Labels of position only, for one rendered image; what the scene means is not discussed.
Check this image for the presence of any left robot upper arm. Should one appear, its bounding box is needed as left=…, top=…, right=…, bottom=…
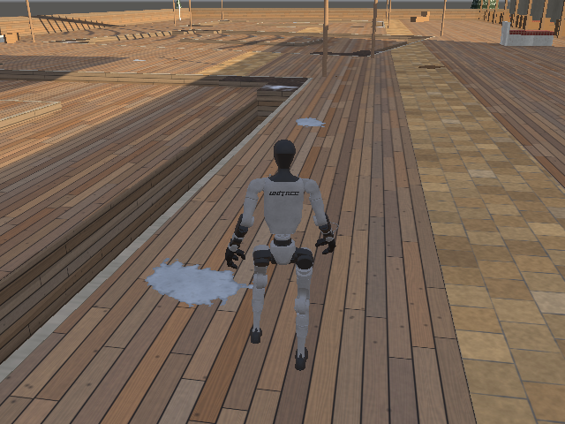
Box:
left=240, top=178, right=266, bottom=228

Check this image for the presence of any robot left hand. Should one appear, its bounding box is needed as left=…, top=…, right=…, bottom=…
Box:
left=225, top=247, right=245, bottom=269

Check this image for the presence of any robot right forearm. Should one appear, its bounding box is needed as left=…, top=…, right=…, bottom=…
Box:
left=319, top=213, right=334, bottom=242

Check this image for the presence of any robot left thigh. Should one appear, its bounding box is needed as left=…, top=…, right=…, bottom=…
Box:
left=252, top=245, right=271, bottom=289

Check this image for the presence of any robot right hand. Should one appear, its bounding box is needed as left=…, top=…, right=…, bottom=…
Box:
left=315, top=238, right=336, bottom=254

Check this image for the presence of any robot left forearm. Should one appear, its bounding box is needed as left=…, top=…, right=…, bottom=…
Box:
left=228, top=214, right=248, bottom=252

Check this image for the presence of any right robot upper arm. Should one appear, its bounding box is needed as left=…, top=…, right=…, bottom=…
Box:
left=302, top=178, right=328, bottom=226

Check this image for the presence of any robot right foot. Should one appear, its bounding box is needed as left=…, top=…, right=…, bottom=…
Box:
left=295, top=347, right=308, bottom=371

